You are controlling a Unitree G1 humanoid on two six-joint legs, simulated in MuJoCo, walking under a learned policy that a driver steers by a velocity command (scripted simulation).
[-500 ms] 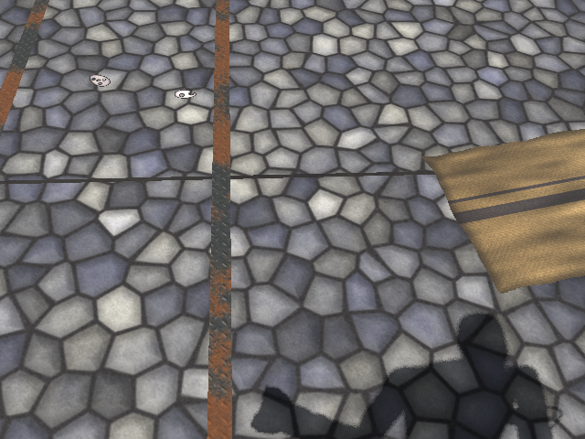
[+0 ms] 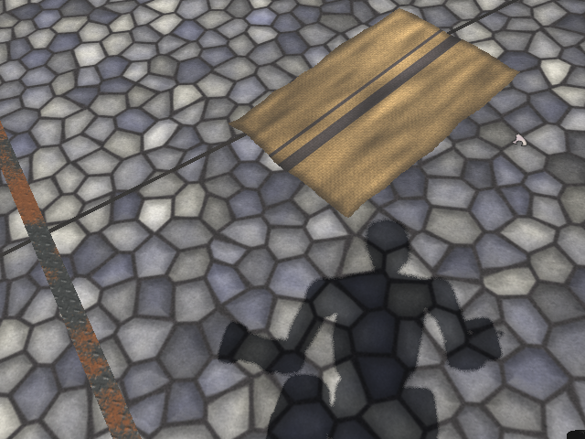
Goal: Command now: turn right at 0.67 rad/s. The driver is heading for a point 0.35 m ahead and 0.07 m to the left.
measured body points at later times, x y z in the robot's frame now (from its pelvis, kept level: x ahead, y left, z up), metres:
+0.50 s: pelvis +0.03 +0.03 -0.01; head +0.05 +0.04 +0.44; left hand +0.20 +0.28 -0.12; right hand +0.15 -0.23 -0.10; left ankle +0.05 +0.15 -0.74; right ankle +0.01 -0.10 -0.74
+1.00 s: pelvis +0.04 +0.04 -0.01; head +0.05 +0.05 +0.44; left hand +0.17 +0.29 -0.14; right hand +0.13 -0.22 -0.12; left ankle +0.05 +0.15 -0.74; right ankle +0.01 -0.10 -0.74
